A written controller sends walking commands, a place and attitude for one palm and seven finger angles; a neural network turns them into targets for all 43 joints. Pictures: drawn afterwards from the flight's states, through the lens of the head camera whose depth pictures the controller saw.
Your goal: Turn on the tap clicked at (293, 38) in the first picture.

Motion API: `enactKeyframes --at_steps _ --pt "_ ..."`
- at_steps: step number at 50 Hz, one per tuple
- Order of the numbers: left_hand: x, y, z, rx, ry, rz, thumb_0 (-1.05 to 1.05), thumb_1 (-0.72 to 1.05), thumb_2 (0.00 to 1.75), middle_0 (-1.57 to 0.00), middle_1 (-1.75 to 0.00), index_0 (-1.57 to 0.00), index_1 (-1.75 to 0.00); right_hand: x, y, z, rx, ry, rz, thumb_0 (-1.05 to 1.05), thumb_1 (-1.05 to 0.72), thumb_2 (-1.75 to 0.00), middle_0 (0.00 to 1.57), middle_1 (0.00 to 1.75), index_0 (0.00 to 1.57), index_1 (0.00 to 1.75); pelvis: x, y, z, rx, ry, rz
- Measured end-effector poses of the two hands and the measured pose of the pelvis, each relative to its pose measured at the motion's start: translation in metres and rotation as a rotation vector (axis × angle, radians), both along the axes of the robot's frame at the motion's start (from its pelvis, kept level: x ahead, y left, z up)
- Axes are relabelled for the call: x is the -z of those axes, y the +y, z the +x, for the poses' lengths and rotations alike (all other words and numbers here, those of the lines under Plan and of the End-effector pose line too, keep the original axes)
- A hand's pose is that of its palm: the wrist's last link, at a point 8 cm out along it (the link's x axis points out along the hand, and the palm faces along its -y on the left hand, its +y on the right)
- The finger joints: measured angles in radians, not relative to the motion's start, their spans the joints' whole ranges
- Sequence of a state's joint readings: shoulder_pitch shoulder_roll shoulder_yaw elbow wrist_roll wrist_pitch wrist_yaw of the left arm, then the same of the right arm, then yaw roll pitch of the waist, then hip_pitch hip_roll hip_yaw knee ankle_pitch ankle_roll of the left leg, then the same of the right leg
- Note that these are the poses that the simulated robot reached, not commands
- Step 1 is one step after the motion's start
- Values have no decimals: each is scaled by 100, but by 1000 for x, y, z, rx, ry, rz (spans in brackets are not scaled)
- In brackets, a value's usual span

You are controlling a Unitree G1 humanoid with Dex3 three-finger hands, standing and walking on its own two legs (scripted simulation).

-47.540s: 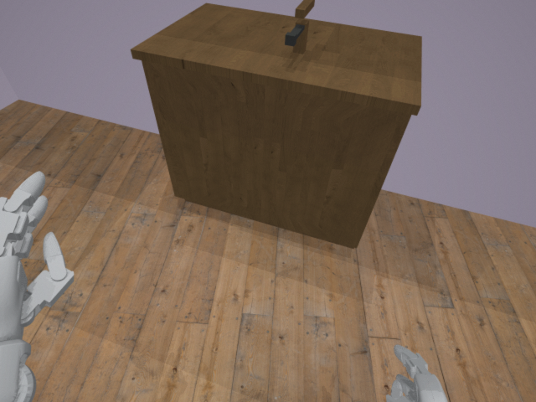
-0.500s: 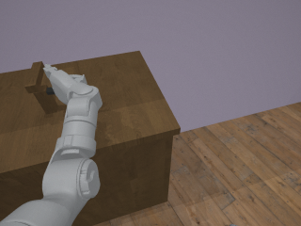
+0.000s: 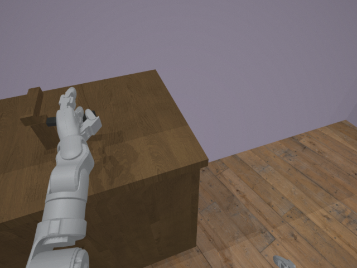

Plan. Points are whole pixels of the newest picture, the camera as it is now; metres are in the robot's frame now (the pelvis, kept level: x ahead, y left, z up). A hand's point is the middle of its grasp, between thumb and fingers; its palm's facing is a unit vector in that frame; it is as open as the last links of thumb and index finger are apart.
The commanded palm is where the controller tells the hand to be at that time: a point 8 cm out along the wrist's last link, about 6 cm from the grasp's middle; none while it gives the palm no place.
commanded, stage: draw the hand back beside the body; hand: left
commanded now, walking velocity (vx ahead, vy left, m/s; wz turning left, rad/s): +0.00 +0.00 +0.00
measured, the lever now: (90, 118) +0.46 +0.26 +0.12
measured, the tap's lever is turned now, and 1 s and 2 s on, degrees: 77 77 77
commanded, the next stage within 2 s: step back with the hand held close in 1.22 s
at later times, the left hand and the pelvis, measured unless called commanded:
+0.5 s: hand (63, 163) +0.27 +0.23 +0.17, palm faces +0.30 -0.92 -0.23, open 7.6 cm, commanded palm +0.23 +0.27 +0.18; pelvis -0.01 +0.02 +0.00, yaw +1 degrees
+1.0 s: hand (22, 211) +0.18 +0.26 +0.16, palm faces +0.41 -0.84 -0.35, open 7.4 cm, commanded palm +0.14 +0.30 +0.17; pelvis -0.01 +0.02 +0.00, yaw +1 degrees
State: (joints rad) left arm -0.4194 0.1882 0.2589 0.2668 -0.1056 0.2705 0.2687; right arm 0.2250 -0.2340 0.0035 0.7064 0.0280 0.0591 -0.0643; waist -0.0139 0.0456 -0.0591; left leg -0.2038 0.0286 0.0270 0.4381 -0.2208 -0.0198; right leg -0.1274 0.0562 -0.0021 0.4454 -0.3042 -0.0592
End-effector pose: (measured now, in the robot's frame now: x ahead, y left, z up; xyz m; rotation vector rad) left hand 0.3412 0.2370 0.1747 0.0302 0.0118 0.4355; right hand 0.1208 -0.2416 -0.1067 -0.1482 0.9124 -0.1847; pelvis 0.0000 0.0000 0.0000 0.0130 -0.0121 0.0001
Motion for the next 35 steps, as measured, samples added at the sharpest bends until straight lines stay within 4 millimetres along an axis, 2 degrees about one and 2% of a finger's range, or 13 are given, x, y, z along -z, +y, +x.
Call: enactKeyframes --at_steps 4,8,13,19,26,35 --pt "8 23 -33 54 -44 125 2 90 90 -16 -18 -16 -17 -11 1 11 -11 -71 -2 1 -90 -90 20 30 20 30 -1 3 1 9 -25 -4" --pt "-2 38 -64 64 -119 225 2 90 90 -16 -19 -16 -18 -16 6 26 -76 -104 -23 1 -90 -90 20 30 20 30 -2 7 -1 -6 -43 -8" --pt "-12 33 -82 109 -195 264 2 90 90 -16 -20 -17 -20 -21 21 46 -147 -133 -24 1 -90 -90 20 30 20 30 -3 13 -6 -24 -57 -7" --pt "-6 24 -91 176 -195 265 2 90 90 -17 -22 -17 -22 -32 43 61 -161 -198 16 1 -90 -90 20 30 20 30 -4 16 -7 -16 -65 -8" --pt "-1 40 -115 142 -164 291 2 90 90 -18 -24 -19 -24 -33 54 57 -167 -206 39 1 -90 -90 21 30 20 30 -4 18 -5 -10 -72 -12" --pt "0 56 -153 70 -142 334 2 90 90 -19 -27 -19 -27 -22 46 42 -171 -149 14 1 -90 -90 21 30 20 30 -4 19 -7 -18 -74 -15"
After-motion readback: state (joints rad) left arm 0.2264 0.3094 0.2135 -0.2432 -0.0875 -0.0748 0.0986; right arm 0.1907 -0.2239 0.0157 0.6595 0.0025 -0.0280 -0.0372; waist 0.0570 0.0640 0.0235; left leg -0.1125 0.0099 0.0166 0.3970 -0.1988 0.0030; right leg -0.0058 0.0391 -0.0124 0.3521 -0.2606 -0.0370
